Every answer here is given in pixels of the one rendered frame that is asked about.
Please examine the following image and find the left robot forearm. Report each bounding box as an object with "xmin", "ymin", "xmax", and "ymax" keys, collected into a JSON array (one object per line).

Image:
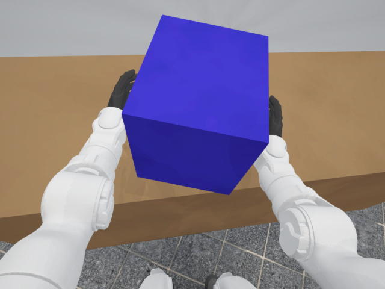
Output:
[{"xmin": 41, "ymin": 107, "xmax": 126, "ymax": 221}]

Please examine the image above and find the robot right shin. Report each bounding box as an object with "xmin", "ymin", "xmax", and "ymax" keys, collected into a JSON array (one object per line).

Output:
[{"xmin": 216, "ymin": 272, "xmax": 232, "ymax": 282}]

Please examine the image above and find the pedestal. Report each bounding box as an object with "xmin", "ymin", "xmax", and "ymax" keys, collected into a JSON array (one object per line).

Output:
[{"xmin": 0, "ymin": 51, "xmax": 385, "ymax": 250}]

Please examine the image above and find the left robot upper arm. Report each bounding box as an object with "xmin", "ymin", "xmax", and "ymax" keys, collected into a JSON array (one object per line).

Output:
[{"xmin": 0, "ymin": 171, "xmax": 114, "ymax": 289}]

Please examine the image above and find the robot left shin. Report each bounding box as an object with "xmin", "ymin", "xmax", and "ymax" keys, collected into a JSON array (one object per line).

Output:
[{"xmin": 150, "ymin": 269, "xmax": 166, "ymax": 275}]

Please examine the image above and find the robot left hand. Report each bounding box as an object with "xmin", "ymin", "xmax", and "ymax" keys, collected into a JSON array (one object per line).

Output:
[{"xmin": 107, "ymin": 69, "xmax": 138, "ymax": 110}]

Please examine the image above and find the right robot upper arm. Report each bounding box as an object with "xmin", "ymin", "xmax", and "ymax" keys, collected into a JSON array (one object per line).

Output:
[{"xmin": 279, "ymin": 205, "xmax": 385, "ymax": 289}]

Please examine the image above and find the right robot forearm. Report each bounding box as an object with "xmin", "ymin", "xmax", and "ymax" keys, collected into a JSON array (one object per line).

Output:
[{"xmin": 253, "ymin": 135, "xmax": 357, "ymax": 237}]

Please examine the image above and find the carton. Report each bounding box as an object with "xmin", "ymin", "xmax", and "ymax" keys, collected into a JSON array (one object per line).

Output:
[{"xmin": 122, "ymin": 15, "xmax": 269, "ymax": 195}]

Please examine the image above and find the robot shin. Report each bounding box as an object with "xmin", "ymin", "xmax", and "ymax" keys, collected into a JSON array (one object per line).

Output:
[
  {"xmin": 216, "ymin": 272, "xmax": 232, "ymax": 282},
  {"xmin": 150, "ymin": 269, "xmax": 166, "ymax": 275}
]

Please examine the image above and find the robot right hand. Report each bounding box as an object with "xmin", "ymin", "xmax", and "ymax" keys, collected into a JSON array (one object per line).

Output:
[{"xmin": 269, "ymin": 95, "xmax": 283, "ymax": 137}]

